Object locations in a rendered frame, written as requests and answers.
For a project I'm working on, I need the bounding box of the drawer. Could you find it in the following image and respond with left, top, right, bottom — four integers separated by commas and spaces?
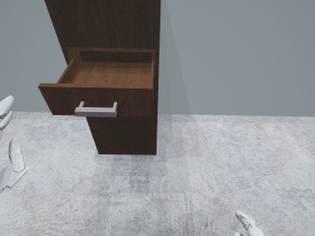
38, 50, 155, 117

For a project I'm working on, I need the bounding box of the robot right hand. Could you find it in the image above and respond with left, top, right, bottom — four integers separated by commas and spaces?
234, 210, 265, 236

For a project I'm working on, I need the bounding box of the cabinet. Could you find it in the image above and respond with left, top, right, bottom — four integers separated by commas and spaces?
44, 0, 161, 155

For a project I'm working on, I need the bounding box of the handle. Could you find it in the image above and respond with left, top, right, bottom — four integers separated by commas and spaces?
75, 101, 117, 117

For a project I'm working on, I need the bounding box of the robot left hand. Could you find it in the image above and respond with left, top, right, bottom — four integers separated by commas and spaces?
0, 95, 30, 194

